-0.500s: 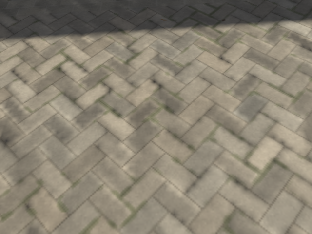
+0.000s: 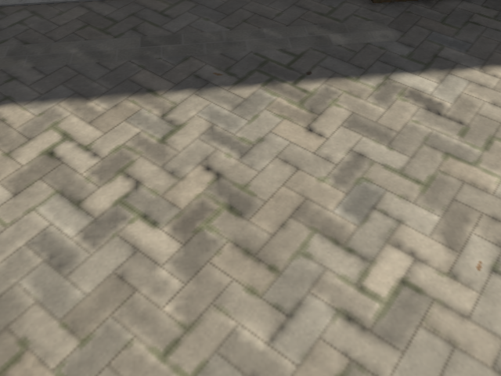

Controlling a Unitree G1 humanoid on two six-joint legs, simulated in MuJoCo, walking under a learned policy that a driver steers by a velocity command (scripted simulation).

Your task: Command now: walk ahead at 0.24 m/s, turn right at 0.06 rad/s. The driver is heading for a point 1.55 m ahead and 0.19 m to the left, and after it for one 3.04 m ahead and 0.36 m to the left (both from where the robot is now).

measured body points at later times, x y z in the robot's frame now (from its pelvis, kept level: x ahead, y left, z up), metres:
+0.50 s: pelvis +0.15 +0.06 +0.02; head +0.16 +0.08 +0.47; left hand +0.30 +0.33 -0.09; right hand +0.18 -0.22 -0.10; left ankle +0.11 +0.14 -0.73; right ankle +0.21 -0.12 -0.65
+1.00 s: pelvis +0.43 -0.01 +0.01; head +0.46 -0.01 +0.46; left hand +0.52 +0.27 -0.10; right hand +0.55 -0.29 -0.10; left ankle +0.45 +0.15 -0.65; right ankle +0.45 -0.09 -0.73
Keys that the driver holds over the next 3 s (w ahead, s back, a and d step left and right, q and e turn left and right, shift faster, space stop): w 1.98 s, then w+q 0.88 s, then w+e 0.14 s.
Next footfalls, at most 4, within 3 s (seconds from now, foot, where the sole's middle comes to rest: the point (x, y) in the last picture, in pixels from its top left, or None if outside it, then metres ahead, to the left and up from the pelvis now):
0.28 left None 0.15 0.14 -0.77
0.78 right None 0.50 -0.09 -0.77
1.32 left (208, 284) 0.79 0.15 -0.77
1.88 right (280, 204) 1.09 -0.08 -0.77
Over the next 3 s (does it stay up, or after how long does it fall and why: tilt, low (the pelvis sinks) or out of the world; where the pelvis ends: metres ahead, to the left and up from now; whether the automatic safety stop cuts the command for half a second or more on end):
stays up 1.56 0.12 0.00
